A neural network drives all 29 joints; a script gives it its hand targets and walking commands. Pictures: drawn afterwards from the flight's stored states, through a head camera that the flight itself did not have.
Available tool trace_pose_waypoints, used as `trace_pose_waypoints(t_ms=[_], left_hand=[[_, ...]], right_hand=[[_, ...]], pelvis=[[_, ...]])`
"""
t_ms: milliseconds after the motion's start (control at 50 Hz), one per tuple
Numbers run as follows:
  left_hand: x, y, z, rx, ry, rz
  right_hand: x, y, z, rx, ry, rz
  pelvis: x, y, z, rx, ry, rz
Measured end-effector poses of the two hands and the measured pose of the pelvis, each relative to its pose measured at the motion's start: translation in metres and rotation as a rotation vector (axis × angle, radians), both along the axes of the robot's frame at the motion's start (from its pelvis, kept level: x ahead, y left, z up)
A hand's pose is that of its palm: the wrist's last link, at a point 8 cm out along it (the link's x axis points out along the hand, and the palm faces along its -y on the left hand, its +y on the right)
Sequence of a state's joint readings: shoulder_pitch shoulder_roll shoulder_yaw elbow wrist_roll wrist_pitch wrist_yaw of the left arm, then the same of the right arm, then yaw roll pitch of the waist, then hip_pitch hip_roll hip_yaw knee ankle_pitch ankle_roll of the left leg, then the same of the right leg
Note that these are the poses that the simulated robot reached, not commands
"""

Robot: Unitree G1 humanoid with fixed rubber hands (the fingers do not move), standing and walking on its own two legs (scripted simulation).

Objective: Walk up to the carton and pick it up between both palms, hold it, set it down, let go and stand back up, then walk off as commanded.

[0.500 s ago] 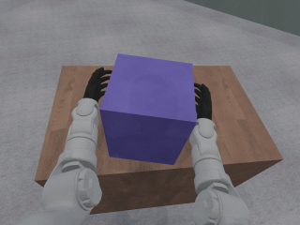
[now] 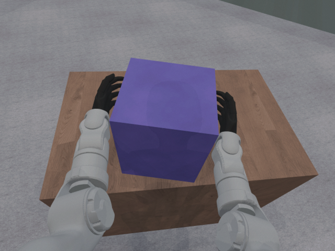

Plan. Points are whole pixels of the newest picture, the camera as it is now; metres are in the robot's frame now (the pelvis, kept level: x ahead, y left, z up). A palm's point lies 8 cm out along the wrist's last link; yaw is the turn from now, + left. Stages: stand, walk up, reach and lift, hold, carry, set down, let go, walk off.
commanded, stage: set down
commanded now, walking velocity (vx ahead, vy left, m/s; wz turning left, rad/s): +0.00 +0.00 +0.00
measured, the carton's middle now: (164, 125) +0.41 -0.03 +0.03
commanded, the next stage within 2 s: none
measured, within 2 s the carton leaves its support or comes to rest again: neither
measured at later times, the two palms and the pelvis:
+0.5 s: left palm (103, 129) +0.40 +0.12 +0.03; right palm (222, 141) +0.35 -0.18 +0.04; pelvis -0.02 +0.00 -0.01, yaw +0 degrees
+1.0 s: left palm (90, 138) +0.35 +0.14 +0.07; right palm (227, 155) +0.30 -0.17 +0.05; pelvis -0.06 +0.00 -0.01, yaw +0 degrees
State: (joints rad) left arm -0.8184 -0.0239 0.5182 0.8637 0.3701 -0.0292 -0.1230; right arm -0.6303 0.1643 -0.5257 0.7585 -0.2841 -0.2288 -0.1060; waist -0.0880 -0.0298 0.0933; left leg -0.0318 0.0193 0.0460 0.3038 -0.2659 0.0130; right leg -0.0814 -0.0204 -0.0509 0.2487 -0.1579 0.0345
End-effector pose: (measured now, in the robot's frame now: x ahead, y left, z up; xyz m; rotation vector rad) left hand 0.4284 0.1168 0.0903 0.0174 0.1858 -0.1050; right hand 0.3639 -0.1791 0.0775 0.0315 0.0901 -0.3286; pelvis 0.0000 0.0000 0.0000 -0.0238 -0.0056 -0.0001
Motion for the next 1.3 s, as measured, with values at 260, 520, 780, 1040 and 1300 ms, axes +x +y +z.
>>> trace_pose_waypoints(t_ms=[260,520,780,1040,1300], left_hand=[[-0.005,0.000,-0.013,0.103,0.033,-0.006],[-0.024,0.009,-0.055,0.105,0.115,0.012],[-0.044,0.027,-0.019,0.136,0.052,0.020],[-0.081,0.028,-0.016,0.104,0.060,0.033],[-0.094,0.037,-0.030,0.071,0.081,0.036]], right_hand=[[-0.001,-0.002,-0.004,-0.073,0.022,0.030],[-0.017,0.002,-0.041,-0.002,0.138,0.021],[-0.042,0.005,-0.035,0.028,0.137,0.054],[-0.068,0.008,-0.028,0.027,0.124,0.078],[-0.076,0.012,-0.032,-0.001,0.160,0.074]], pelvis=[[-0.003,0.001,-0.001,-0.001,-0.002,-0.001],[-0.019,0.004,-0.006,-0.007,0.137,-0.004],[-0.037,0.007,-0.009,-0.011,0.127,-0.004],[-0.063,0.002,-0.011,-0.005,0.082,-0.002],[-0.069,0.000,-0.011,-0.003,0.072,-0.001]])
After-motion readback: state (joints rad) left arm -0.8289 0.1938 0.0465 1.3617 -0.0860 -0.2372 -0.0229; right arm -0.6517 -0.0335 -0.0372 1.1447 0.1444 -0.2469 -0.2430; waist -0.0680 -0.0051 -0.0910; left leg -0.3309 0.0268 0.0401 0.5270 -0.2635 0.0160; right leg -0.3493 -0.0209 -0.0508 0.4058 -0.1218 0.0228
